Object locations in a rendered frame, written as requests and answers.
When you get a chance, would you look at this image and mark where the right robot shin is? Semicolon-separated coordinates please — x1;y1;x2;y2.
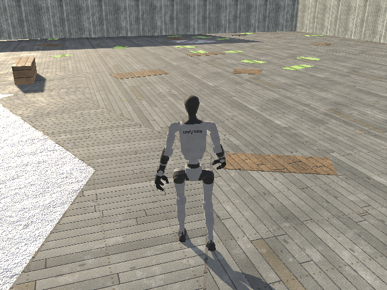
204;201;214;243

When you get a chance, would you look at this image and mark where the left robot shin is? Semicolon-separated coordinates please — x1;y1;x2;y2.
177;196;186;234

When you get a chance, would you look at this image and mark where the robot shin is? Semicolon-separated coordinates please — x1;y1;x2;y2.
204;201;214;243
177;196;186;234

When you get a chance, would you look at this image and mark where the left robot forearm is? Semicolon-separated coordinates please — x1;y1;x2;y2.
156;147;169;176

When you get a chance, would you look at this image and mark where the right robot hand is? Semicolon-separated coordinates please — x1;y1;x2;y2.
212;159;226;170

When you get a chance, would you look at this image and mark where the robot right upper arm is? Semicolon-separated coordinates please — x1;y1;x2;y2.
205;121;222;153

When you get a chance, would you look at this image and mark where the left robot hand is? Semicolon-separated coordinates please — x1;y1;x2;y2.
155;174;169;191

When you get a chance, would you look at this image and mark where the robot left upper arm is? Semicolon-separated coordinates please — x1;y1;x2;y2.
163;122;180;156

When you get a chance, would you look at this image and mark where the right robot forearm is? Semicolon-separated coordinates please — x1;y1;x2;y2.
216;144;226;163

